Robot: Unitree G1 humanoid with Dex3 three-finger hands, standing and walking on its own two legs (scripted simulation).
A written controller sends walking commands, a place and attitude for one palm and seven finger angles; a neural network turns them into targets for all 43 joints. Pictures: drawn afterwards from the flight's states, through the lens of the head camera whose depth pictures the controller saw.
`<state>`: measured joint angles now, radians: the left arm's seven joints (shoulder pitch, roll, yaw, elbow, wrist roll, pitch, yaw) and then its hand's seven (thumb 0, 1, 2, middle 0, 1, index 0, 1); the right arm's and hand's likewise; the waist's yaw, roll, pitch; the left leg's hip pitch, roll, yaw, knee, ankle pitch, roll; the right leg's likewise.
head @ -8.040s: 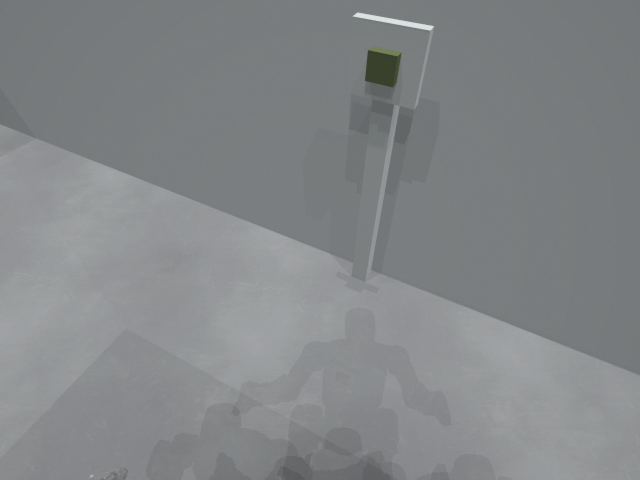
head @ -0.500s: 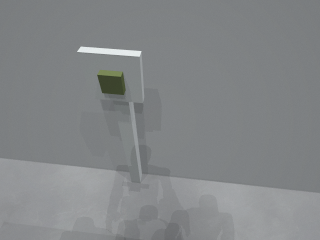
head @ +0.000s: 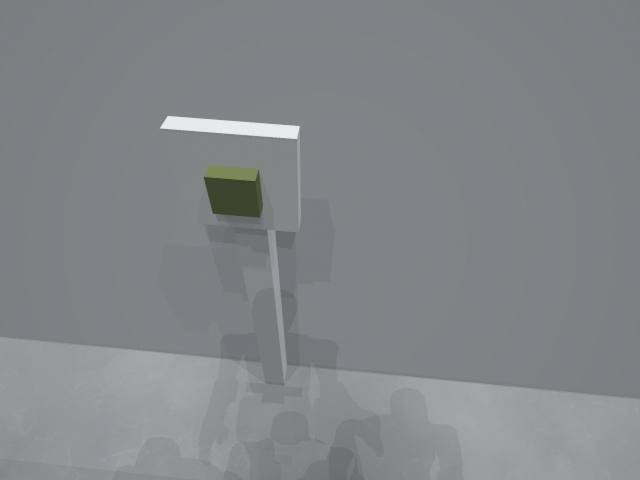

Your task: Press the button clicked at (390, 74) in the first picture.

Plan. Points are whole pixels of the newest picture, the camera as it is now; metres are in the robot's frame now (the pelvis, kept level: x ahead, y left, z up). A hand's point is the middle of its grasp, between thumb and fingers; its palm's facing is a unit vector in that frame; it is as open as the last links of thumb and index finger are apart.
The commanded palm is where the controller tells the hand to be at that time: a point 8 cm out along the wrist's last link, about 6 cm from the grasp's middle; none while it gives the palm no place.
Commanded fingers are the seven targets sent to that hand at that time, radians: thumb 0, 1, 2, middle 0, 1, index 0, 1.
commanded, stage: come to a stop and stand still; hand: left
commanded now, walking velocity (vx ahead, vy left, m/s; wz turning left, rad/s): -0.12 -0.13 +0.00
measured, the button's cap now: (235, 190) +0.48 +0.16 +0.09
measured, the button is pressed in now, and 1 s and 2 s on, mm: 0 0 0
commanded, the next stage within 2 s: look again from close up in 1.06 s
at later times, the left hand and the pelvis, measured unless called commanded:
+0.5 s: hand out of the picture +0.03 +0.21 -0.17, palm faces +0.04 -0.98 -0.22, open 7.4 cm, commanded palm none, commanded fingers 0.00 0.90 0.90 -0.20 -0.30 -0.20 -0.30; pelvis -0.03 +0.02 +0.00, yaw +0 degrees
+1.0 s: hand out of the picture -0.09 +0.18 -0.17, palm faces +0.06 -0.98 -0.19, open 7.4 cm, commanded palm none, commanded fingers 0.00 0.90 0.90 -0.20 -0.30 -0.20 -0.30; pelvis -0.05 +0.01 +0.00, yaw +1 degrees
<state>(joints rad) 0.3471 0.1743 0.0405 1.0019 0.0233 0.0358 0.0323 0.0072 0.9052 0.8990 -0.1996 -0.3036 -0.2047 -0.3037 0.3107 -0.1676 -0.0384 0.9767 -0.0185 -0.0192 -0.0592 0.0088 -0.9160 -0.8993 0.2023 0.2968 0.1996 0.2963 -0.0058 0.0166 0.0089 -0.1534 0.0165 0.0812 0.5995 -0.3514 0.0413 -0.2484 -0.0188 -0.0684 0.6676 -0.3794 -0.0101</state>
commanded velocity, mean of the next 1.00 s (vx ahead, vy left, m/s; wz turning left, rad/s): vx -0.01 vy -0.01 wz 0.00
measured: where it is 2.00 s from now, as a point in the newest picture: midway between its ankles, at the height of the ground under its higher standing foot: outside the picture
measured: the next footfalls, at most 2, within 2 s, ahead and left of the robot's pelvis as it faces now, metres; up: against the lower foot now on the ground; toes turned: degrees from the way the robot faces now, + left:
left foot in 0.22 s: +0.02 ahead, +0.10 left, +0.00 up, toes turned +5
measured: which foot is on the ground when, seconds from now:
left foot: down 0.00-0.10, up 0.12-0.20, down 0.22-1.00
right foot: down 0.00-1.00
